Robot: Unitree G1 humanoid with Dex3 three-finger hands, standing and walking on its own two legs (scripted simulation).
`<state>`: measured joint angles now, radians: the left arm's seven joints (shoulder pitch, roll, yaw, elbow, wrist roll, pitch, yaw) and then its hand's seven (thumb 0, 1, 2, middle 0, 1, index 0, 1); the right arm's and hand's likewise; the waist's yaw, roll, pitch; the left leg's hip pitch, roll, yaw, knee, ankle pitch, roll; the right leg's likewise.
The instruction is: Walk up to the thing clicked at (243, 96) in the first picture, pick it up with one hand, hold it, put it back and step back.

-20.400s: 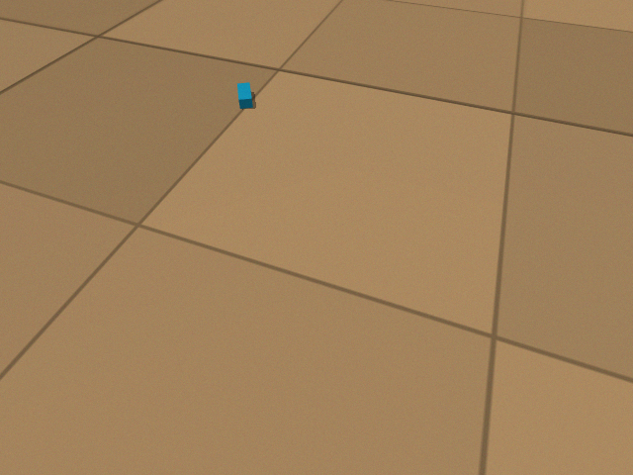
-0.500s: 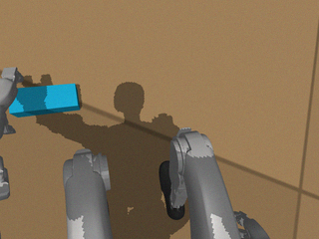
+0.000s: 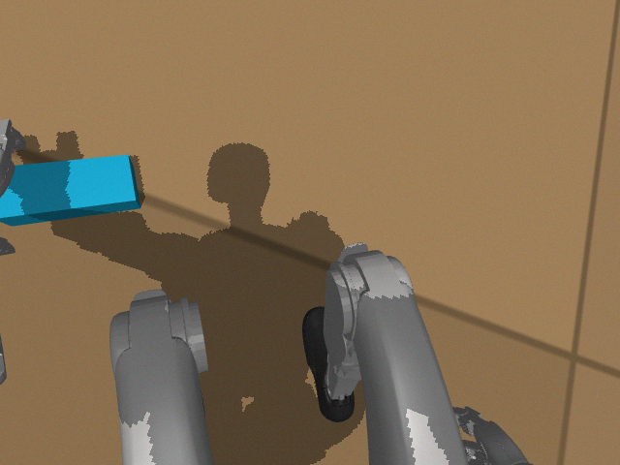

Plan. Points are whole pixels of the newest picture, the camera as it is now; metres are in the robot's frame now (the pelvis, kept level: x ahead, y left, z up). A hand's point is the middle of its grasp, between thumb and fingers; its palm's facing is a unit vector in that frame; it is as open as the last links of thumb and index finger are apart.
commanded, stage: rise first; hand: left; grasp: from above
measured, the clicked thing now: (70, 190) +0.50 +0.26 -0.31
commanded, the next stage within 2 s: approach in 1.50 s
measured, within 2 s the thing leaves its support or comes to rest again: neither
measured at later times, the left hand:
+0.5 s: hand (4, 199) +0.46 +0.30 -0.20, palm faces -0.46 -0.06 -0.89, open 14.1 cm
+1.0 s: hand (2, 200) +0.46 +0.30 -0.19, palm faces -0.46 -0.05 -0.89, open 13.7 cm
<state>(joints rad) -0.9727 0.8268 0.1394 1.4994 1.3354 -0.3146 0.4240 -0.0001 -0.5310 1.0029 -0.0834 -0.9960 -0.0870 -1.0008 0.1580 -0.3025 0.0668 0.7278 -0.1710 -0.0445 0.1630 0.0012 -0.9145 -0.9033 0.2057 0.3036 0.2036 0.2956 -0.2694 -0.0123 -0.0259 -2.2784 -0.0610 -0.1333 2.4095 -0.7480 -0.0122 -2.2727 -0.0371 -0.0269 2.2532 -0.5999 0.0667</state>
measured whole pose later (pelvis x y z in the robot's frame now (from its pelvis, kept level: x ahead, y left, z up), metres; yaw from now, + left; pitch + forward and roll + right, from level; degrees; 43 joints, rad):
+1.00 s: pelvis -0.01 +0.00 +0.00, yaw -1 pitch +34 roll -10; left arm -0.98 0.82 0.11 1.51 1.33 -0.28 0.43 0.00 -0.47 0.97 -0.17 -0.92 -0.15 -0.95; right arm 0.18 -0.30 0.08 0.72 -0.15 -0.08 0.18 0.00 -0.91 -0.90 0.21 0.30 0.20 0.30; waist -0.29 -0.01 -0.02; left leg -2.29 -0.06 -0.14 2.42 -0.73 0.00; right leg -2.28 -0.03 -0.03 2.25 -0.58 0.07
